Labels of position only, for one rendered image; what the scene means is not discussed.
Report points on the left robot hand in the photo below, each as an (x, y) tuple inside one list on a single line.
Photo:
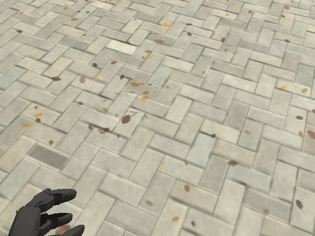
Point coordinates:
[(32, 219)]

